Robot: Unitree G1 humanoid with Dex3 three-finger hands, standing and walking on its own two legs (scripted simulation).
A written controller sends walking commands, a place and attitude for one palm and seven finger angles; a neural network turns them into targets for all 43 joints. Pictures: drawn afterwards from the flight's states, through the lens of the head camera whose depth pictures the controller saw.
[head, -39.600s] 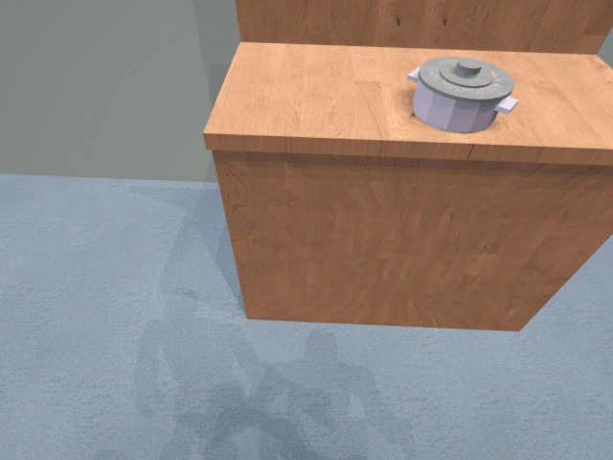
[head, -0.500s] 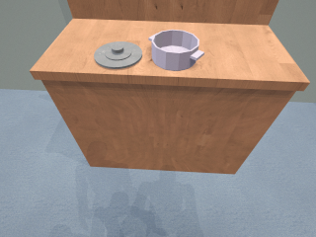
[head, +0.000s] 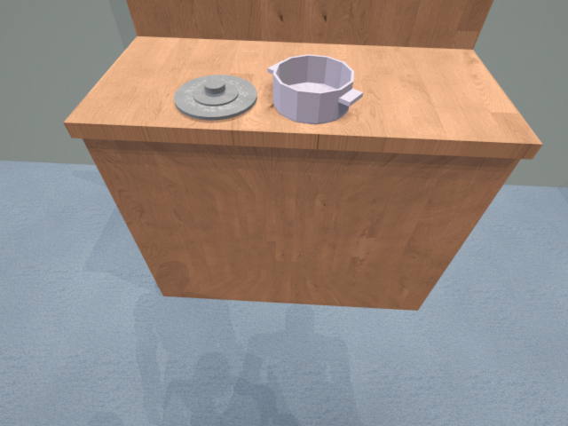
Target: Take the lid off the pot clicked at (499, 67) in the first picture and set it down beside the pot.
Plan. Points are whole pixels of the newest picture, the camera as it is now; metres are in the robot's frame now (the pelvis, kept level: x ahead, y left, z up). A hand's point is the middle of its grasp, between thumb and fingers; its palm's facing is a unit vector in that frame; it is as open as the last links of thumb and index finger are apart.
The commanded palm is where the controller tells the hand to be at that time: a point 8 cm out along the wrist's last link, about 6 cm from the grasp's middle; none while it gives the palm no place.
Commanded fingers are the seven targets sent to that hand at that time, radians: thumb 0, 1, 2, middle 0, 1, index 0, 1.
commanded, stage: let the arm hang, fingers relaxed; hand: left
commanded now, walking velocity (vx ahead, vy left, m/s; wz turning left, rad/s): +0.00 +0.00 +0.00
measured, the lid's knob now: (214, 86) +0.78 +0.19 +0.09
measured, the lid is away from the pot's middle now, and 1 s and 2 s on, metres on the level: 0.22 0.22 0.22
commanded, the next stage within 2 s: look to check the result in 0.26 s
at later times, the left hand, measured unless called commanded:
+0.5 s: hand out of the picture -0.02 +0.15 -0.18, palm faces +0.03 -0.99 -0.16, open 7.4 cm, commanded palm none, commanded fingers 0.00 0.90 0.90 -0.20 -0.30 -0.20 -0.30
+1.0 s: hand out of the picture -0.02 +0.15 -0.18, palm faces +0.02 -0.98 -0.17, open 7.3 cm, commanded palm none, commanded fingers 0.00 0.90 0.90 -0.20 -0.30 -0.20 -0.30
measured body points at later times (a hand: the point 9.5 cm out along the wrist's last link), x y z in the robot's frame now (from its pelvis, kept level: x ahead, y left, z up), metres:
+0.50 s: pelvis +0.00 +0.00 +0.00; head +0.01 +0.00 +0.45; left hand -0.02 +0.20 -0.17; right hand -0.05 -0.20 -0.16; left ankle -0.04 +0.11 -0.74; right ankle -0.01 -0.11 -0.74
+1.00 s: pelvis +0.00 -0.01 +0.00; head +0.01 -0.01 +0.45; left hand -0.02 +0.20 -0.16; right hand -0.03 -0.21 -0.16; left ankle -0.04 +0.11 -0.74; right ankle -0.01 -0.11 -0.74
